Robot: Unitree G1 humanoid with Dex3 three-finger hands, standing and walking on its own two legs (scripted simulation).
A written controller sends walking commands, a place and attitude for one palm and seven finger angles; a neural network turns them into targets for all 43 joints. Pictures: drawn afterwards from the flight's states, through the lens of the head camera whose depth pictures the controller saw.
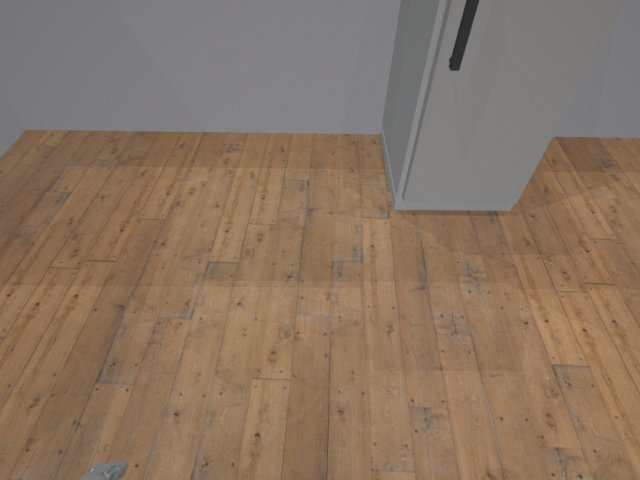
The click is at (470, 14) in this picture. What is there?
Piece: fridge door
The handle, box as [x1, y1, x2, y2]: [449, 0, 478, 70]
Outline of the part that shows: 478,0 466,0 452,56 449,59 449,67 451,70 458,70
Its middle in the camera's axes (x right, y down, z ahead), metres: +0.41 -0.68 +1.06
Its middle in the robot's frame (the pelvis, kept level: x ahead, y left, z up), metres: +1.28 -0.35 +0.14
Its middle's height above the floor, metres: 0.91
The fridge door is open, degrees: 0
